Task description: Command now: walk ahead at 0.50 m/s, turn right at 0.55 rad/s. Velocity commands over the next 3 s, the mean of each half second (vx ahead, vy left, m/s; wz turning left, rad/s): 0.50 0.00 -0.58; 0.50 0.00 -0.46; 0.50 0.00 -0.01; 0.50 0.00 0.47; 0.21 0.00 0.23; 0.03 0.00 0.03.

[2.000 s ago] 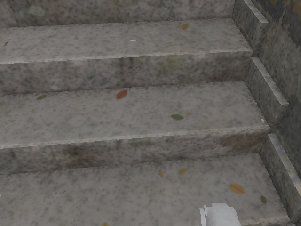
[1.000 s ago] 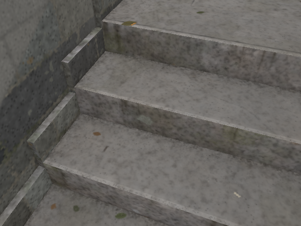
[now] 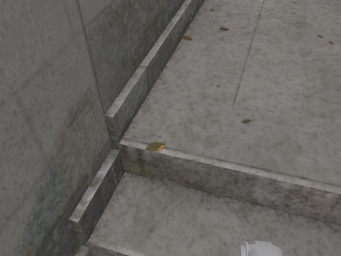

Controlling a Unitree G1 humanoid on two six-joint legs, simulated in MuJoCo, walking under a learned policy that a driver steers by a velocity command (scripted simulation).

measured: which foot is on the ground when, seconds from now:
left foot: down 0.00-0.20, up 0.22-0.66, down 0.68-1.00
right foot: up 0.00-0.12, down 0.14-0.70, up 0.72-1.00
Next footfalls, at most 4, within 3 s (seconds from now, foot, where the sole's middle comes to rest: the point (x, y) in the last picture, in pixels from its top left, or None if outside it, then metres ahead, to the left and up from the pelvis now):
0.14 right None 0.20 -0.11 -0.62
0.68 left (181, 230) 0.54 0.04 -0.46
1.22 right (340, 182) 0.62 -0.43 -0.31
1.96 left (296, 102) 0.99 -0.39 -0.31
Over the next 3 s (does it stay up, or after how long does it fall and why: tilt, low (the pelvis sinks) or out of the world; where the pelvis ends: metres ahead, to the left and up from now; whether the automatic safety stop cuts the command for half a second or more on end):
stays up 1.09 -0.46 0.46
